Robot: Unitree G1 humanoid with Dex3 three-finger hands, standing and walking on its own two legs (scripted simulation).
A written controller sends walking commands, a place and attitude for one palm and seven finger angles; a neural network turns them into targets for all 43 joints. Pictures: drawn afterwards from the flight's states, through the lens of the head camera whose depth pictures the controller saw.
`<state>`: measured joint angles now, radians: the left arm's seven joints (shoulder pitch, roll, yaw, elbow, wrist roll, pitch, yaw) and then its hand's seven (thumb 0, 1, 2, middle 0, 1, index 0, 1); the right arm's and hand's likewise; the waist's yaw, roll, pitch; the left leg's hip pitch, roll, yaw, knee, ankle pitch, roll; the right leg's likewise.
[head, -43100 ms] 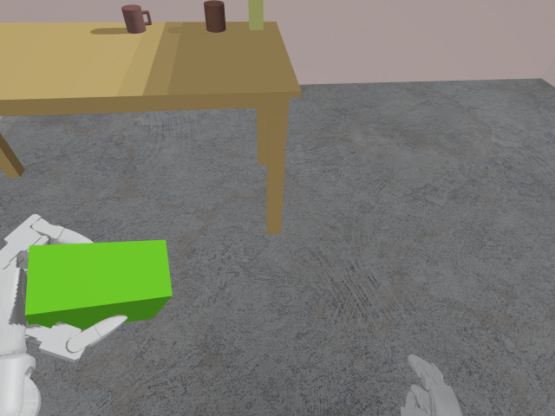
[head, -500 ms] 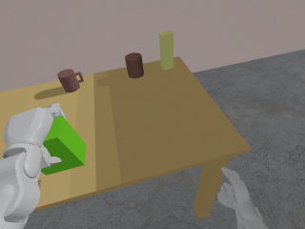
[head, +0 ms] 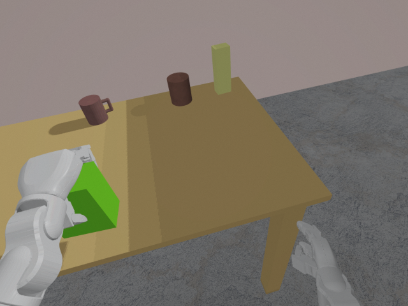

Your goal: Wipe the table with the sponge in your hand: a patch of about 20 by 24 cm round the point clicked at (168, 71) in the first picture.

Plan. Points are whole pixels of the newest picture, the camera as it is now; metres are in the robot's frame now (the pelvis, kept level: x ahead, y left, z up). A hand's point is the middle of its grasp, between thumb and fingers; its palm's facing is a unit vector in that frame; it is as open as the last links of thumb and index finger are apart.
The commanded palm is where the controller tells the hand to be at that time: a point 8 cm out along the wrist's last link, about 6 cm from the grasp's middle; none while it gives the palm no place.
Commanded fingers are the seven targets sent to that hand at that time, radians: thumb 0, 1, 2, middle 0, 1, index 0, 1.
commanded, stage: move the sponge above the wiping area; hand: left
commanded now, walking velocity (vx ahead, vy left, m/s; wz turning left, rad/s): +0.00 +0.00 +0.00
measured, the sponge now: (83, 207) +0.23 +0.29 +0.10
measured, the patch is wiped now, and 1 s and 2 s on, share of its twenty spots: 0.00 0.00 0.00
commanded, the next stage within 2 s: none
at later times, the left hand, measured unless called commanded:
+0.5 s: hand (85, 187) +0.25 +0.27 +0.14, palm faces +0.10 -0.05 -0.99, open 10.5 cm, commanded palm +0.20 +0.27 +0.21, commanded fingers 0.00 0.10 1.30 -1.20 -1.60 -1.20 -1.60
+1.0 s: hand (83, 189) +0.25 +0.29 +0.13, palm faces +0.08 -0.06 -1.00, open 10.5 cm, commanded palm +0.22 +0.27 +0.19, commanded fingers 0.00 0.10 1.30 -1.20 -1.60 -1.20 -1.60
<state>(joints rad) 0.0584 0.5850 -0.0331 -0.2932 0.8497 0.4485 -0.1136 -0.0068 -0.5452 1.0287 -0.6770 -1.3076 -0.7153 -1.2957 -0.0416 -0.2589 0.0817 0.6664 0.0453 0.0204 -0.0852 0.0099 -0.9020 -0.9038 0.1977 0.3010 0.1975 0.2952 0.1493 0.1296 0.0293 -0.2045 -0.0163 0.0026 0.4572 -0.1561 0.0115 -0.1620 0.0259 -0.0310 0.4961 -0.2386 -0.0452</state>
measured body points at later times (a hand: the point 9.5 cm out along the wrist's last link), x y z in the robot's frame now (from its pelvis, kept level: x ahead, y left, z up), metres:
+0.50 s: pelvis +0.01 -0.01 +0.00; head -0.01 -0.06 +0.45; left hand +0.24 +0.27 +0.20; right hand +0.28 -0.19 -0.07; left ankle +0.06 +0.11 -0.74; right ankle +0.03 -0.09 -0.74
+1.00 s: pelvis +0.02 -0.01 +0.00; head +0.00 -0.05 +0.45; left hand +0.24 +0.29 +0.18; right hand +0.28 -0.20 -0.07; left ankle +0.06 +0.11 -0.74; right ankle +0.03 -0.09 -0.74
